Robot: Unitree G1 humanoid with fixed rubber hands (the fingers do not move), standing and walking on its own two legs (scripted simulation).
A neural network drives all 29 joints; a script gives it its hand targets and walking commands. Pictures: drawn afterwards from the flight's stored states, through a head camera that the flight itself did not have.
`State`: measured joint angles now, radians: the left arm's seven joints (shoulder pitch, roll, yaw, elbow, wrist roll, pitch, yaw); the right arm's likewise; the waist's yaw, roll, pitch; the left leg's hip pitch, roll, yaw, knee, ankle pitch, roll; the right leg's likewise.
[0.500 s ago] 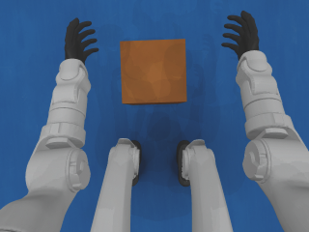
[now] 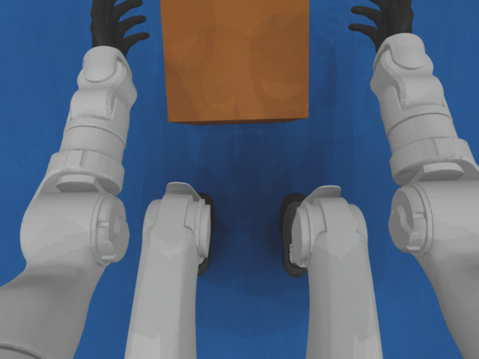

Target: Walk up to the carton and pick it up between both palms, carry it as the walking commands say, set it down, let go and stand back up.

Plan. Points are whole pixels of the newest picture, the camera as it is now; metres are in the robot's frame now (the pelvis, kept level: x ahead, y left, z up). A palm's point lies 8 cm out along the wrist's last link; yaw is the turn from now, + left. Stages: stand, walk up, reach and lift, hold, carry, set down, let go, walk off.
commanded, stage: reach and lift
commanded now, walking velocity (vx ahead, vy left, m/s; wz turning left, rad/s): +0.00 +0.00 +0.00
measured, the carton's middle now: (238, 67) +0.51 +0.02 -0.30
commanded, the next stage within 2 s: none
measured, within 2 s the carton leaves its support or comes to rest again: leaves its support in 1.62 s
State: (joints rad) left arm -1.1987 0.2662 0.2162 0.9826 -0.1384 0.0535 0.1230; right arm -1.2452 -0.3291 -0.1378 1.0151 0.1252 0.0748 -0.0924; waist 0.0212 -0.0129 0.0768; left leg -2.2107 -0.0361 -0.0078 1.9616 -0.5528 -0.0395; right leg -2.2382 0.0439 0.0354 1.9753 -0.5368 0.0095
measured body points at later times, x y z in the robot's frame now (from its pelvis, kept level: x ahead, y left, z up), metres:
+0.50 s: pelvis -0.01 +0.00 -0.06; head +0.36 -0.01 +0.19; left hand +0.52 +0.19 -0.25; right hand +0.54 -0.19 -0.25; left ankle +0.10 +0.12 -0.39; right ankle +0.10 -0.12 -0.39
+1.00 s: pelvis -0.01 +0.00 -0.06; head +0.36 -0.01 +0.20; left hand +0.52 +0.17 -0.24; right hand +0.54 -0.16 -0.25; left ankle +0.10 +0.12 -0.39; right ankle +0.10 -0.12 -0.39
